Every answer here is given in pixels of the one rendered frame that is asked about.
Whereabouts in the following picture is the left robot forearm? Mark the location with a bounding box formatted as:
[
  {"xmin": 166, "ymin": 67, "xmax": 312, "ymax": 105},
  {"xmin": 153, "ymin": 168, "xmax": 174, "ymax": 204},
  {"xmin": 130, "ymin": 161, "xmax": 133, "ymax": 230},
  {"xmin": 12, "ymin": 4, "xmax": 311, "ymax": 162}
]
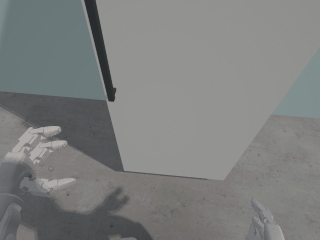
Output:
[{"xmin": 0, "ymin": 193, "xmax": 25, "ymax": 240}]

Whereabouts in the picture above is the right robot hand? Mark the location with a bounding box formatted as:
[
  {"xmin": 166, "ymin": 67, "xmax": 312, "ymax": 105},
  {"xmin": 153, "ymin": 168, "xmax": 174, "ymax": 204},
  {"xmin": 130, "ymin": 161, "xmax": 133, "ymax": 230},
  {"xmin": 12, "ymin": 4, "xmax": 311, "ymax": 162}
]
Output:
[{"xmin": 245, "ymin": 199, "xmax": 285, "ymax": 240}]

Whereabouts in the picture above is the handle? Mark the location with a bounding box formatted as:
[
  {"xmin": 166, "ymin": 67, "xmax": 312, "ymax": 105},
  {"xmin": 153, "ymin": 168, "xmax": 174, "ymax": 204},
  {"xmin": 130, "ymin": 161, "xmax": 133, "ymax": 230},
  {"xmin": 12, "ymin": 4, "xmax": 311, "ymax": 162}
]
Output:
[{"xmin": 84, "ymin": 0, "xmax": 117, "ymax": 102}]

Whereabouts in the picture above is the left robot hand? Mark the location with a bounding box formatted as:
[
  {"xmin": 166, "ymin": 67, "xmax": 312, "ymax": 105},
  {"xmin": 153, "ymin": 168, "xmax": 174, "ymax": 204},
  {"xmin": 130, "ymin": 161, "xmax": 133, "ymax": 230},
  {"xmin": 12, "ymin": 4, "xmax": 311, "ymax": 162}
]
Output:
[{"xmin": 0, "ymin": 126, "xmax": 77, "ymax": 199}]

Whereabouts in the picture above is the fridge door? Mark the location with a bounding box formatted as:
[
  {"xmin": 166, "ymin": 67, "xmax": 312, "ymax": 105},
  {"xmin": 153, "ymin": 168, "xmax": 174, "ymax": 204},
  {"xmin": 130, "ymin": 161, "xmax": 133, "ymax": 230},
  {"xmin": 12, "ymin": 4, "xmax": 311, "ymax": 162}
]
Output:
[{"xmin": 81, "ymin": 0, "xmax": 320, "ymax": 181}]

